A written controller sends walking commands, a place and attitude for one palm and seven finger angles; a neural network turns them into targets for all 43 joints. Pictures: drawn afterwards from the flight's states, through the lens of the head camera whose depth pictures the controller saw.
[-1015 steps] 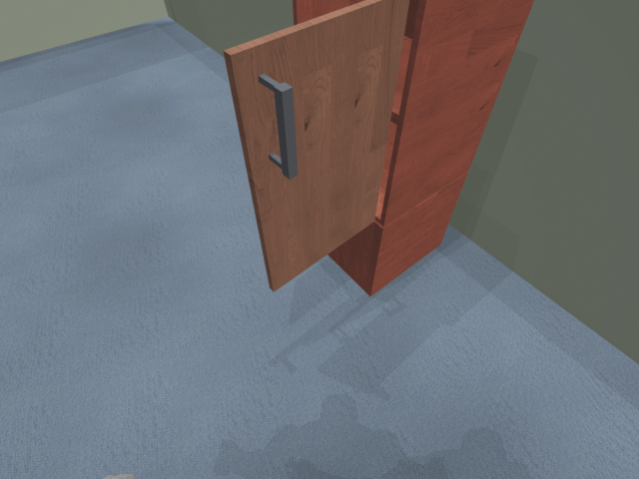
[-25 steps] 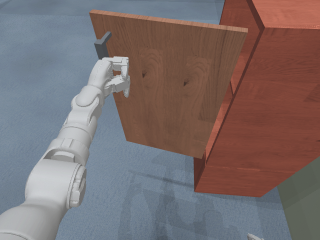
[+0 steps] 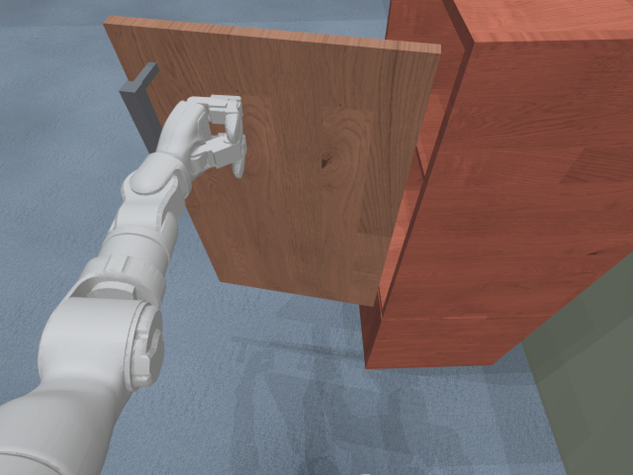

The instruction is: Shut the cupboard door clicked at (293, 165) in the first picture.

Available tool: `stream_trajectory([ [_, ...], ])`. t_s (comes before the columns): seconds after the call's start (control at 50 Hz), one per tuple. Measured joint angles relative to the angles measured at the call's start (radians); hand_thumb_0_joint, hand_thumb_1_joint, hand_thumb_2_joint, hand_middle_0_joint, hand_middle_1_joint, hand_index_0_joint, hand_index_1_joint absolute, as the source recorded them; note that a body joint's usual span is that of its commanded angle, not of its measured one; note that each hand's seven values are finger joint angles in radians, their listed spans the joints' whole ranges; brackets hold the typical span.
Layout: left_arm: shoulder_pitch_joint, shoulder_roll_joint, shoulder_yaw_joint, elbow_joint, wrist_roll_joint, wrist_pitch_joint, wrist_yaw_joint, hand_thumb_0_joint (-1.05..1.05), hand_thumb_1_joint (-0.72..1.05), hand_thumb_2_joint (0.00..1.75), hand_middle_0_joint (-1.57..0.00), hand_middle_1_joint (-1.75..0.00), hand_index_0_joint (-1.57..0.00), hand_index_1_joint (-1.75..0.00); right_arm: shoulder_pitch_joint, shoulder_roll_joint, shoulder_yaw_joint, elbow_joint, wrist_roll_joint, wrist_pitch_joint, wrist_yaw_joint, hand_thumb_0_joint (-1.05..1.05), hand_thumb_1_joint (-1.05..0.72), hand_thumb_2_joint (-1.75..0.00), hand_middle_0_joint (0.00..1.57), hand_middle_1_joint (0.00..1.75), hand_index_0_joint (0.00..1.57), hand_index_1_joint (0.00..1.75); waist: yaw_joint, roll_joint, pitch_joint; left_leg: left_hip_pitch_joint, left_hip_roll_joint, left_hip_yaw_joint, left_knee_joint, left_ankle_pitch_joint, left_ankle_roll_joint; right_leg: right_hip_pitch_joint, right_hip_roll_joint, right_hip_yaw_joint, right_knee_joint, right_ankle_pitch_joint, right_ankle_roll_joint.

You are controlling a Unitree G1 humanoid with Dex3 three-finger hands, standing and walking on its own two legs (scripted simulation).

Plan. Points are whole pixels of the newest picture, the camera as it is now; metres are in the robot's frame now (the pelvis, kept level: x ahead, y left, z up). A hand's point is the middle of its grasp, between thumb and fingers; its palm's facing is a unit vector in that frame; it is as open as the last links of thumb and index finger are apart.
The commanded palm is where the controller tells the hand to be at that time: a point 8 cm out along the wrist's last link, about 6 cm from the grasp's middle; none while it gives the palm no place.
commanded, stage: push the door shut along its arc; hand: left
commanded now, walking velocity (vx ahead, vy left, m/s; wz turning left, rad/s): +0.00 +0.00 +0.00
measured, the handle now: (163, 131) +0.52 +0.16 +0.14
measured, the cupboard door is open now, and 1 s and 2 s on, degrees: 78 60 60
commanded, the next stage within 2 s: pull the fist back off the door in 0.44 s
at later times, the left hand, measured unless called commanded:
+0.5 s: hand (247, 132) +0.50 +0.05 +0.15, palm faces -0.45 -0.89 -0.02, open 3.2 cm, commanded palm +0.55 +0.08 +0.15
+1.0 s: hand (278, 125) +0.53 +0.01 +0.13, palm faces -0.01 -1.00 +0.02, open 3.1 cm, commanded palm +0.49 +0.06 +0.15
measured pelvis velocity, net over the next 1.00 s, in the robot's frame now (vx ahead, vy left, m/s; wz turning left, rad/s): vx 0.00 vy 0.00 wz -0.03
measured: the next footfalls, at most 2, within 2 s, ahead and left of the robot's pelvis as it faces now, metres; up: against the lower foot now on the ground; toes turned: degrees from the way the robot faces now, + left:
none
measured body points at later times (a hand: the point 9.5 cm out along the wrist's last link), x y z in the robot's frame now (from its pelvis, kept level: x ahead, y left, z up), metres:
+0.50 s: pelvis -0.02 -0.01 -0.01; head +0.09 -0.01 +0.42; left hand +0.52 +0.10 +0.16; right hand -0.02 -0.29 -0.13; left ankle -0.04 +0.08 -0.72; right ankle +0.00 -0.08 -0.72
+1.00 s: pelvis +0.00 +0.00 -0.01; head +0.09 -0.02 +0.43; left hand +0.53 +0.06 +0.14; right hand -0.05 -0.23 -0.14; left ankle -0.04 +0.08 -0.72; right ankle +0.00 -0.08 -0.72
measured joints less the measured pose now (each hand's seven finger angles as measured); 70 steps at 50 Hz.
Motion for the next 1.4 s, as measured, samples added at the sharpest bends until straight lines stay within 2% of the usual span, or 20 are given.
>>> stream_trajectory([
  [0.22, -0.158, 0.047, -0.013, 0.142, 0.001, 0.013, -0.053, 0.05, 0.86, 0.93, -1.30, -1.50, -1.30, -1.50, -0.055, -0.011, 0.013, 0.012, -0.011, -0.036, -0.016, 0.01, -0.90, -0.90, 0.20, 0.30, 0.21, 0.30, -0.025, -0.015, 0.009, -0.072, -0.001, -0.024, 0.040, 0.004, -0.008, -0.059, -0.004, -0.028, 0.025, 0.003, -0.009],
  [0.4, -0.251, 0.077, -0.042, 0.190, -0.020, 0.024, -0.094, 0.03, 0.88, 0.97, -1.30, -1.50, -1.30, -1.50, -0.049, -0.023, 0.017, 0.048, -0.014, -0.057, -0.032, 0.01, -0.90, -0.90, 0.20, 0.30, 0.21, 0.30, -0.038, -0.019, 0.012, -0.159, -0.002, -0.034, 0.098, -0.006, -0.010, -0.137, -0.006, -0.043, 0.069, -0.004, -0.011],
  [0.56, -0.299, 0.087, -0.058, 0.199, -0.031, 0.038, -0.094, 0.01, 0.92, 1.00, -1.30, -1.50, -1.30, -1.50, -0.025, -0.020, 0.016, 0.076, -0.014, -0.069, -0.043, 0.01, -0.90, -0.90, 0.20, 0.30, 0.21, 0.30, -0.056, -0.017, 0.005, -0.216, -0.001, -0.032, 0.134, -0.018, -0.007, -0.191, -0.006, -0.044, 0.097, -0.011, -0.009],
  [0.58, -0.308, 0.074, -0.035, 0.207, -0.034, 0.045, -0.068, 0.02, 0.91, 1.00, -1.30, -1.50, -1.30, -1.50, -0.020, -0.020, 0.013, 0.077, -0.010, -0.069, -0.040, 0.01, -0.90, -0.90, 0.20, 0.30, 0.21, 0.30, -0.055, -0.011, 0.003, -0.224, 0.001, -0.035, 0.139, -0.020, -0.007, -0.195, -0.004, -0.047, 0.095, -0.011, -0.008],
  [0.6, -0.316, 0.052, -0.009, 0.214, -0.036, 0.052, -0.009, 0.02, 0.88, 0.99, -1.30, -1.50, -1.30, -1.50, -0.013, -0.019, 0.009, 0.077, -0.008, -0.069, -0.033, 0.01, -0.90, -0.90, 0.20, 0.30, 0.21, 0.30, -0.053, -0.004, -0.001, -0.233, 0.004, -0.037, 0.143, -0.022, -0.007, -0.199, -0.001, -0.049, 0.090, -0.008, -0.007],
  [0.66, -0.340, -0.016, 0.051, 0.222, -0.029, 0.058, 0.216, 0.01, 0.81, 0.96, -1.30, -1.50, -1.30, -1.50, 0.001, -0.007, 0.002, 0.068, -0.019, -0.065, 0.005, 0.01, -0.90, -0.90, 0.20, 0.30, 0.20, 0.30, -0.055, 0.005, -0.010, -0.249, 0.006, -0.038, 0.140, -0.019, -0.008, -0.211, 0.001, -0.050, 0.077, 0.001, -0.003],
  [0.7, -0.351, -0.059, 0.086, 0.220, 0.001, 0.045, 0.366, 0.00, 0.78, 0.94, -1.30, -1.50, -1.30, -1.50, 0.009, 0.004, 0.001, 0.059, -0.040, -0.063, 0.039, 0.01, -0.90, -0.90, 0.20, 0.30, 0.20, 0.30, -0.060, 0.008, -0.022, -0.263, 0.006, -0.036, 0.139, -0.018, -0.007, -0.226, 0.001, -0.047, 0.077, 0.003, -0.001],
  [0.74, -0.347, -0.092, 0.115, 0.211, 0.054, 0.009, 0.490, 0.01, 0.78, 0.93, -1.30, -1.50, -1.30, -1.50, 0.018, 0.015, 0.001, 0.045, -0.065, -0.058, 0.071, 0.01, -0.90, -0.90, 0.20, 0.30, 0.20, 0.30, -0.066, 0.011, -0.037, -0.280, 0.006, -0.029, 0.146, -0.021, -0.005, -0.247, 0.001, -0.041, 0.087, 0.000, -0.001],
  [0.78, -0.328, -0.105, 0.127, 0.201, 0.117, -0.039, 0.563, 0.02, 0.80, 0.93, -1.30, -1.50, -1.30, -1.50, 0.027, 0.026, 0.000, 0.030, -0.084, -0.047, 0.098, 0.01, -0.90, -0.90, 0.20, 0.30, 0.20, 0.30, -0.072, 0.014, -0.051, -0.290, 0.007, -0.017, 0.153, -0.028, -0.003, -0.263, 0.002, -0.031, 0.104, -0.008, 0.000],
  [0.84, -0.283, -0.096, 0.113, 0.192, 0.185, -0.090, 0.584, 0.02, 0.84, 0.93, -1.30, -1.50, -1.30, -1.50, 0.041, 0.040, -0.002, 0.012, -0.092, -0.019, 0.122, 0.01, -0.90, -0.90, 0.20, 0.30, 0.20, 0.30, -0.075, 0.023, -0.058, -0.278, 0.009, 0.000, 0.155, -0.038, -0.001, -0.262, 0.005, -0.013, 0.117, -0.017, 0.002],
  [0.9, -0.251, -0.090, 0.098, 0.205, 0.191, -0.079, 0.552, 0.02, 0.87, 0.92, -1.30, -1.50, -1.30, -1.50, 0.055, 0.049, -0.001, 0.007, -0.081, 0.015, 0.124, 0.01, -0.90, -0.90, 0.20, 0.30, 0.20, 0.30, -0.065, 0.032, -0.055, -0.241, 0.014, 0.012, 0.140, -0.041, 0.000, -0.232, 0.011, 0.000, 0.107, -0.018, 0.004],
  [1.0, -0.200, -0.119, 0.135, 0.200, 0.104, -0.033, 0.512, 0.02, 0.89, 0.91, -1.30, -1.50, -1.30, -1.50, 0.073, 0.049, 0.002, 0.000, -0.059, 0.050, 0.103, 0.01, -0.90, -0.90, 0.20, 0.30, 0.21, 0.30, -0.044, 0.028, -0.046, -0.158, 0.023, 0.021, 0.088, -0.033, -0.002, -0.152, 0.022, 0.014, 0.057, -0.006, 0.001],
  [1.06, -0.145, -0.143, 0.133, 0.125, 0.093, -0.072, 0.515, 0.02, 0.89, 0.90, -1.30, -1.50, -1.30, -1.50, 0.076, 0.042, -0.006, -0.012, -0.056, 0.046, 0.098, 0.01, -0.90, -0.90, 0.20, 0.30, 0.21, 0.30, -0.032, 0.022, -0.044, -0.125, 0.026, 0.021, 0.072, -0.031, -0.004, -0.120, 0.026, 0.016, 0.041, -0.003, -0.003],
  [1.14, -0.050, -0.166, 0.079, 0.005, 0.122, -0.124, 0.514, 0.02, 0.90, 0.90, -1.30, -1.50, -1.30, -1.50, 0.066, 0.029, -0.026, -0.023, -0.053, 0.046, 0.104, 0.01, -0.90, -0.90, 0.20, 0.30, 0.20, 0.30, -0.004, 0.019, -0.055, -0.098, 0.025, 0.022, 0.064, -0.034, -0.007, -0.097, 0.026, 0.017, 0.040, -0.009, -0.005],
  [1.2, 0.032, -0.187, 0.024, -0.071, 0.116, -0.083, 0.497, 0.01, 0.90, 0.90, -1.30, -1.50, -1.30, -1.50, 0.045, 0.021, -0.037, -0.028, -0.037, 0.062, 0.104, 0.01, -0.90, -0.90, 0.20, 0.30, 0.20, 0.30, 0.024, 0.020, -0.062, -0.068, 0.025, 0.019, 0.052, -0.033, -0.008, -0.067, 0.026, 0.015, 0.030, -0.010, -0.005],
  [1.3, 0.169, -0.255, -0.042, -0.217, 0.050, 0.035, 0.486, 0.01, 0.90, 0.90, -1.30, -1.50, -1.30, -1.50, -0.020, 0.017, -0.042, -0.046, -0.010, 0.075, 0.081, 0.01, -0.91, -0.90, 0.20, 0.30, 0.20, 0.30, 0.065, 0.019, -0.043, 0.000, 0.023, 0.007, 0.020, -0.018, -0.010, 0.006, 0.024, 0.007, -0.005, 0.002, -0.007],
  [1.34, 0.210, -0.279, -0.072, -0.283, 0.036, 0.048, 0.498, 0.01, 0.90, 0.90, -1.30, -1.50, -1.30, -1.50, -0.056, 0.020, -0.041, -0.055, -0.005, 0.066, 0.069, 0.01, -0.91, -0.90, 0.20, 0.30, 0.20, 0.30, 0.074, 0.017, -0.027, 0.023, 0.021, 0.001, 0.012, -0.011, -0.011, 0.031, 0.022, 0.001, -0.014, 0.007, -0.008],
  [1.4, 0.234, -0.301, -0.114, -0.355, 0.048, 0.033, 0.520, 0.02, 0.90, 0.90, -1.30, -1.50, -1.30, -1.50, -0.112, 0.029, -0.036, -0.063, -0.004, 0.044, 0.055, 0.01, -0.91, -0.90, 0.20, 0.30, 0.20, 0.30, 0.085, 0.014, -0.013, 0.042, 0.016, -0.006, 0.008, -0.002, -0.012, 0.051, 0.016, -0.006, -0.015, 0.011, -0.010],
])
